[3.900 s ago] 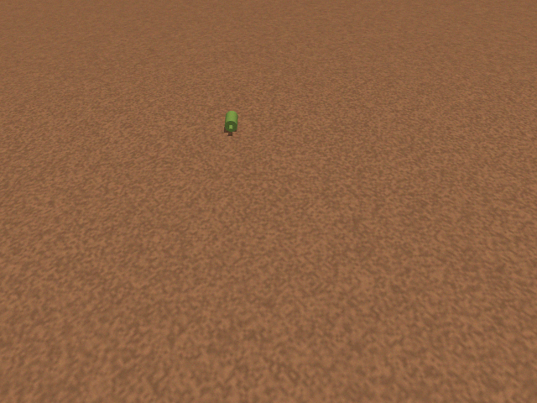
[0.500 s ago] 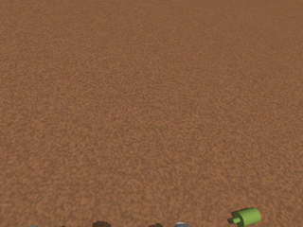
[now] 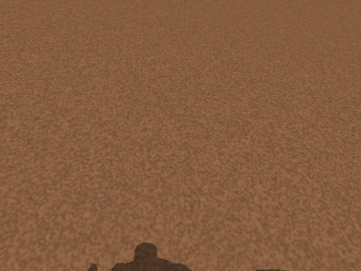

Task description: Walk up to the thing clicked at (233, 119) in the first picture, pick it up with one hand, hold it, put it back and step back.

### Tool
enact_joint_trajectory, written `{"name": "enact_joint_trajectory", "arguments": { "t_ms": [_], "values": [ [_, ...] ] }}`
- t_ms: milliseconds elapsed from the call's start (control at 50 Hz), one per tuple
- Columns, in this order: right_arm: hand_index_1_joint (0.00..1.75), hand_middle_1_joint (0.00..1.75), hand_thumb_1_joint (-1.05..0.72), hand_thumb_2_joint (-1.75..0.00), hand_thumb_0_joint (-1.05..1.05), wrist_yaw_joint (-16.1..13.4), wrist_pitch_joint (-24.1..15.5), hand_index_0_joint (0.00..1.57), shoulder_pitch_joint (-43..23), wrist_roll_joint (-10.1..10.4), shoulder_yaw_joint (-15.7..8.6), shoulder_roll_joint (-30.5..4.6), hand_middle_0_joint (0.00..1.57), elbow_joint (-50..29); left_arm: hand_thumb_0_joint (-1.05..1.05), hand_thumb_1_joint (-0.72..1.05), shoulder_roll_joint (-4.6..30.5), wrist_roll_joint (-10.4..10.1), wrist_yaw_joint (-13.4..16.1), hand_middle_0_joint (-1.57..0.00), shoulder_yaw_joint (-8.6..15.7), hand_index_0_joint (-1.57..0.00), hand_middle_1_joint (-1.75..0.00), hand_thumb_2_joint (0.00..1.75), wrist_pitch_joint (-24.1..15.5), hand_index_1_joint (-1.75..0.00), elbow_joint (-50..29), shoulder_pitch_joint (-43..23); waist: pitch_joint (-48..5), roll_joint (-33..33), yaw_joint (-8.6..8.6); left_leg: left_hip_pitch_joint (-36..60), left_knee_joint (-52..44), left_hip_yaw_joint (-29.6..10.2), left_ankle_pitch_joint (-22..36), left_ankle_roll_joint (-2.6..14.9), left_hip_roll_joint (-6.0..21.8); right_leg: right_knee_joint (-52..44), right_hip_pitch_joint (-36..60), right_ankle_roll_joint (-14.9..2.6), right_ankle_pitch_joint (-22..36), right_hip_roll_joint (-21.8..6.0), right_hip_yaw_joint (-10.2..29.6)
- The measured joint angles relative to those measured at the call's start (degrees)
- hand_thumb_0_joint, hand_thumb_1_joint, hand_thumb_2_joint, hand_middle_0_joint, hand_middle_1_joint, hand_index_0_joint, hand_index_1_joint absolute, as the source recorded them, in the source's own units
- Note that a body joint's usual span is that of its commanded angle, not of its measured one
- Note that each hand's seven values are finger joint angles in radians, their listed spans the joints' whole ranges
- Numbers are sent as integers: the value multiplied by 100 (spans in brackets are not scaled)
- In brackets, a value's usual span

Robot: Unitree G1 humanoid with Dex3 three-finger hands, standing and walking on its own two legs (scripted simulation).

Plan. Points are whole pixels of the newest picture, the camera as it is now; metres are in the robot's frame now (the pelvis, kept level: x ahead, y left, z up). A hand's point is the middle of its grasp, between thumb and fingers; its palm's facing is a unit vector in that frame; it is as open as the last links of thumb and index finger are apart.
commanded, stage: walk up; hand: left
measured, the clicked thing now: out of the picture +0.24 -0.45 -0.71
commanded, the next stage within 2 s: none
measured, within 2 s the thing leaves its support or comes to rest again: neither
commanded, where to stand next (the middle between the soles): -0.07 -0.70 m, yaw +6 degrees
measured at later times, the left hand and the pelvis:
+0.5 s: hand out of the picture +0.05 +0.02 -0.14, palm faces -0.11 -0.93 -0.36, open 7.4 cm; pelvis -0.04 -0.24 +0.00, yaw +0 degrees
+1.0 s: hand out of the picture +0.00 -0.18 -0.17, palm faces -0.07 -0.92 -0.39, open 7.4 cm; pelvis -0.10 -0.48 -0.03, yaw +0 degrees
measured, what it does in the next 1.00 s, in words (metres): steps to the right: right foot, then left foot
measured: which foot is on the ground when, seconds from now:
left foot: down 0.00-0.32, up 0.34-0.58, down 0.60-1.00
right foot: up 0.00-0.28, down 0.30-0.62, up 0.64-0.96, down 0.98-1.00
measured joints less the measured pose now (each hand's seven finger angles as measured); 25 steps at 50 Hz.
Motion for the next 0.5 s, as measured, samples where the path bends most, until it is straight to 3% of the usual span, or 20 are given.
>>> {"name": "enact_joint_trajectory", "arguments": {
  "t_ms": [40, 80, 140, 180, 280, 300, 320, 340, 360, 400, 440, 500],
  "values": [
    [30, 30, -90, -89, 1, -63, 12, 21, 13, 8, -39, -140, 22, -162, 0, 91, -156, 22, -27, -20, -82, -20, -29, 90, 47, -30, -30, -18, 56, 90, -168, -64, 145, -104, -13, -18, 133, 1311, -490, 493, -531, 118, 456],
    [30, 30, -89, -89, 1, -146, 28, 21, -48, 38, -100, -222, 22, -222, 1, 91, -188, -10, -89, -20, -143, -20, -29, 90, 50, -30, -35, -66, 120, 142, -310, -49, 158, -212, 17, -19, 300, 2254, -844, 699, -536, 74, 972],
    [30, 30, -89, -89, 1, -141, 31, 21, -60, 40, -123, -251, 21, -329, 0, 90, -37, -80, -155, -20, -53, -21, -30, 90, 52, -30, -86, -194, 130, 36, -416, -99, 169, -344, 57, -142, 542, 2700, -1118, 717, -222, -135, 1805],
    [30, 30, -89, -89, 1, -89, 13, 21, -58, -8, -118, -294, 21, -363, 0, 90, 117, -112, -181, -20, 52, -21, -30, 90, 60, -30, -153, -294, 122, -11, -439, -215, 302, -467, 8, -188, 751, 2603, -1149, 680, -102, -331, 2080],
    [30, 30, -89, -90, 1, -3, -2, 21, -147, -166, -166, -537, 22, -380, 0, 91, 461, -166, -221, -20, 247, -21, -29, 90, 58, -30, -244, -483, 53, 3, -422, -621, 717, -787, -155, -282, 1320, 1203, -767, 618, -274, -835, 1878],
    [30, 30, -89, -90, 1, 6, 13, 21, -169, -181, -184, -607, 22, -356, 0, 91, 506, -162, -222, -20, 275, -21, -29, 90, 37, -30, -246, -497, 25, 42, -422, -736, 839, -894, -209, -280, 1428, 848, -589, 658, -253, -840, 1773],
    [30, 30, -89, -90, 1, -1, 48, 21, -244, -196, -219, -710, 22, -285, 0, 91, 452, -141, -197, -20, 311, -20, -29, 90, 4, -30, -211, -546, 86, 227, -417, -841, 1006, -1089, -289, -154, 1601, 888, -568, 850, -337, -679, 1614],
    [30, 30, -89, -90, 1, -28, 111, 21, -313, -192, -264, -815, 22, -190, 0, 91, 342, -103, -169, -20, 304, -20, -29, 90, -34, -30, -188, -580, 164, 460, -427, -980, 1313, -1312, -478, -15, 1697, 1036, -571, 910, -384, -509, 1417],
    [30, 30, -89, -90, 1, -71, 198, 21, -371, -158, -304, -865, 21, -85, 0, 91, 236, -69, -147, -20, 252, -20, -29, 90, -75, -30, -189, -562, 171, 563, -420, -1146, 1778, -1397, -868, 27, 1553, 1161, -614, 908, -418, -456, 1307],
    [30, 30, -90, -90, 1, -156, 336, 20, -555, -102, -362, -836, 21, 109, 0, 91, 18, -82, -110, -20, 100, -20, -29, 90, -89, -30, -125, -468, 138, 571, -295, -1327, 2632, -1111, -1301, 37, 1058, 1085, -637, 818, -319, -435, 1334],
    [30, 30, -90, -90, 1, -153, 311, 20, -697, 11, -343, -798, 21, 183, 0, 91, -214, -81, -95, -20, -51, -20, -29, 90, -41, -30, -30, -349, 89, 670, -199, -1376, 2941, -640, -1242, 34, 734, 633, -526, 677, -31, -342, 1329],
    [30, 30, -90, -90, 1, -96, 135, 20, -617, 133, -225, -589, 21, 132, 0, 90, -285, -16, -107, -20, -180, -21, -29, 90, 11, -30, 2, -251, 33, 652, -94, -1213, 2501, 21, -1043, 56, 436, 95, -393, 401, 285, -239, 1190]
  ]
}}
